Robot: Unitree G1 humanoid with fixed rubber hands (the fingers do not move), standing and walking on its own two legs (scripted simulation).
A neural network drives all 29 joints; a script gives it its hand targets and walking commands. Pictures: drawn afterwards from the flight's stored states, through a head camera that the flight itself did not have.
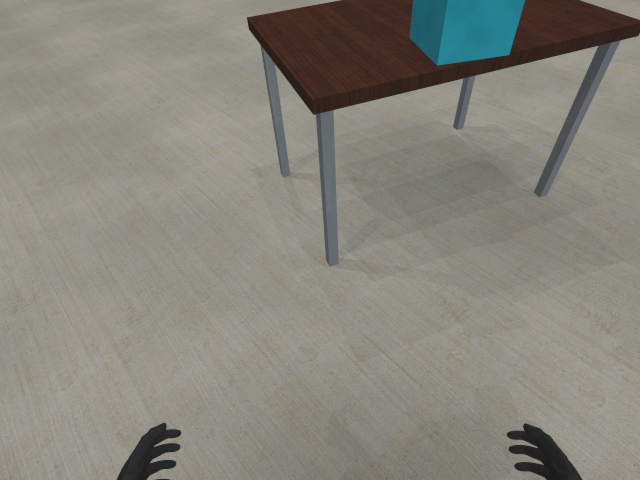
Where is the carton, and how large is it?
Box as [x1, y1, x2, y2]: [409, 0, 524, 65]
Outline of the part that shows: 409,37 437,65 509,54 524,0 413,0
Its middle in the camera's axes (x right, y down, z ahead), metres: +0.42 -0.67 +1.15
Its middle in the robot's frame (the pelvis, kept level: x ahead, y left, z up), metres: +1.33 -0.38 +0.07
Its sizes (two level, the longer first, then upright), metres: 0.232 0.223 0.170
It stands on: a table, 0.74 m high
